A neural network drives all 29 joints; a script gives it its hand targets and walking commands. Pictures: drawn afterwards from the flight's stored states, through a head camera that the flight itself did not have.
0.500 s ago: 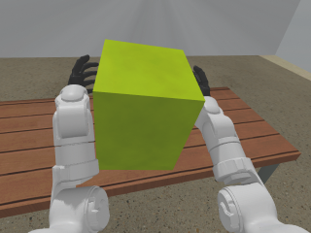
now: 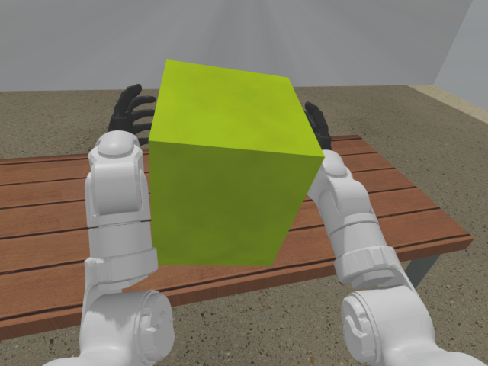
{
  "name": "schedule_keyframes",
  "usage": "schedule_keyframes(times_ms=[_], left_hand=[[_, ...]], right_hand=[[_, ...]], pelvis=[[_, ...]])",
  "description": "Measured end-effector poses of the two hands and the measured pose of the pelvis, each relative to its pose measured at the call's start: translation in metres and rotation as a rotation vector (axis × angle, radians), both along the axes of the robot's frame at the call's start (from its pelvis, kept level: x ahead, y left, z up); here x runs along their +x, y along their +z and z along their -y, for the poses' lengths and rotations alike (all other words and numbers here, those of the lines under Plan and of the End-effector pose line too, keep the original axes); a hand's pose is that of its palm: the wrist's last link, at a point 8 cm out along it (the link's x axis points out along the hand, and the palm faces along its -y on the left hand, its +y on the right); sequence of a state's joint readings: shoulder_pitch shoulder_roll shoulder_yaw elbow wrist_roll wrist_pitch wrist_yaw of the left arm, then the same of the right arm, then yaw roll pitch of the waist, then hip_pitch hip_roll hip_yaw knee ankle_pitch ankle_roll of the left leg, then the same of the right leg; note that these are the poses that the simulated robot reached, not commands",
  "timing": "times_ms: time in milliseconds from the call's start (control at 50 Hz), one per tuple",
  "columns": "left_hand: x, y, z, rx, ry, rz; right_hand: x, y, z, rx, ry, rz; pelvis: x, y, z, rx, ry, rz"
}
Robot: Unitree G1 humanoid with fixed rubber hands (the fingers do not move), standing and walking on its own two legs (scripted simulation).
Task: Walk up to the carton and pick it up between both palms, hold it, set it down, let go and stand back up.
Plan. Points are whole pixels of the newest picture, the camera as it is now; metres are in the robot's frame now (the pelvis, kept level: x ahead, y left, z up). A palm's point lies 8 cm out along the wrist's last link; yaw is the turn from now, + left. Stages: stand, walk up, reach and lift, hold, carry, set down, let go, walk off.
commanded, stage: hold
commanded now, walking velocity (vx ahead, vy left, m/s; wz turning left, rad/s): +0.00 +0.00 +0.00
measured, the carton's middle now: (222, 169) +0.38 +0.01 +0.19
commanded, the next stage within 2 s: none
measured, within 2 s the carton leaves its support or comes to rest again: neither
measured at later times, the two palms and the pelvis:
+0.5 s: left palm (125, 137) +0.36 +0.15 +0.26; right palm (317, 150) +0.37 -0.14 +0.24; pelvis +0.00 +0.00 +0.00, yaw +0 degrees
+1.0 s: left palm (124, 138) +0.36 +0.15 +0.26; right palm (315, 151) +0.37 -0.14 +0.23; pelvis +0.00 +0.00 +0.00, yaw +0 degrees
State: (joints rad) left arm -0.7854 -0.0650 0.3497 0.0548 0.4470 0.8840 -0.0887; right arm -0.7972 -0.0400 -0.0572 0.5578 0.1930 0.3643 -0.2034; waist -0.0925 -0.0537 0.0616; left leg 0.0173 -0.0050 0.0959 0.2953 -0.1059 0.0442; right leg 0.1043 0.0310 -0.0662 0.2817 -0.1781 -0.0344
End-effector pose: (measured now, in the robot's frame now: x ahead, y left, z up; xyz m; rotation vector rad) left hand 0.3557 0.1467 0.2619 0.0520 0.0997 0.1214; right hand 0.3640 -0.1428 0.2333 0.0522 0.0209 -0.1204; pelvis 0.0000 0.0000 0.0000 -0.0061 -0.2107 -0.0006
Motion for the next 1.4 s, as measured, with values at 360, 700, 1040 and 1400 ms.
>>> schedule_keyframes(times_ms=[360, 700, 1040, 1400], left_hand=[[0.0013, 0.0021, 0.0016, -0.005, -0.004, 0.0], [0.0042, -0.0013, 0.0003, 0.0, -0.008, -0.001], [0.0019, -0.0019, -0.001, -0.001, -0.003, 0.0], [-0.0002, 0.0019, 0.0014, -0.004, -0.002, 0.001]], right_hand=[[0.0004, 0.0033, 0.0018, -0.006, -0.003, 0.0], [0.0028, -0.0003, 0.0006, -0.003, -0.005, -0.001], [0.0016, -0.0008, -0.0008, -0.002, -0.002, 0.0], [-0.0008, 0.0019, 0.0014, -0.002, -0.003, 0.0]], pelvis=[[0.0001, 0.0, 0.0045, 0.002, 0.004, 0.0], [0.0025, 0.0001, 0.002, 0.001, 0.002, -0.004], [0.003, 0.0001, 0.0, 0.0, 0.0, -0.001], [-0.0006, 0.0, 0.0022, 0.001, 0.001, 0.001]])
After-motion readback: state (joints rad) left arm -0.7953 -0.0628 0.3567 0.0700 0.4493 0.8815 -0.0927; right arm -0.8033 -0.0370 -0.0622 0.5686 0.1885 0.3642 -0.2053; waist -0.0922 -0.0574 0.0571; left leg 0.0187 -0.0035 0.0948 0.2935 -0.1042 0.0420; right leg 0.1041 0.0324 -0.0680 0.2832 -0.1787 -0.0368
